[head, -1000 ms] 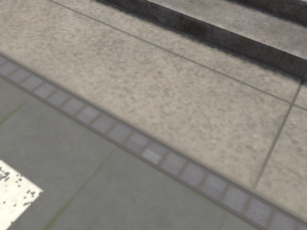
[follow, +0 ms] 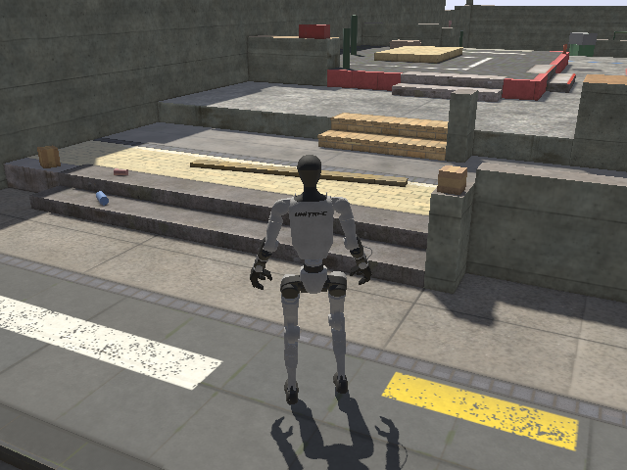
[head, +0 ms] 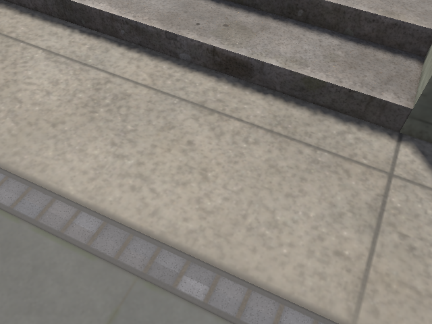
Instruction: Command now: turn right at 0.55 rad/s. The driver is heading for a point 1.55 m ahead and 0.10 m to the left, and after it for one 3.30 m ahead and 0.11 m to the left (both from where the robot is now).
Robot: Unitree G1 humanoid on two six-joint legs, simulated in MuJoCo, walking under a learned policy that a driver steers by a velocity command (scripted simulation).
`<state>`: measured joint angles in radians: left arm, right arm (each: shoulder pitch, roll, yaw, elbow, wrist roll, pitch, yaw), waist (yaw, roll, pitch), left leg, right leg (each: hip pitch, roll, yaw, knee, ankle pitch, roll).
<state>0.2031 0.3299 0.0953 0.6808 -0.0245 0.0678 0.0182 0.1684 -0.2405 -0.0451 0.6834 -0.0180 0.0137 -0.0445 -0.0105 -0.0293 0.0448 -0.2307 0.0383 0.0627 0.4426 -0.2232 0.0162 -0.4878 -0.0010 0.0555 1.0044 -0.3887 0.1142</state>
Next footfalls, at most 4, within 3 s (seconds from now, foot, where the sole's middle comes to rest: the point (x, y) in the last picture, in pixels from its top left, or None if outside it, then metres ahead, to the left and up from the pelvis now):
0.16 right None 0.02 -0.14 -0.78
0.70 left None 0.00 0.08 -0.78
1.16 right None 0.40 -0.07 -0.78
1.60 left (139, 291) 0.57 0.23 -0.78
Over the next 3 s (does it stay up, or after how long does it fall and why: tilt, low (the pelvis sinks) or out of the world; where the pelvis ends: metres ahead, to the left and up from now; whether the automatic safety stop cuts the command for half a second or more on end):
stays up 1.18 0.04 0.00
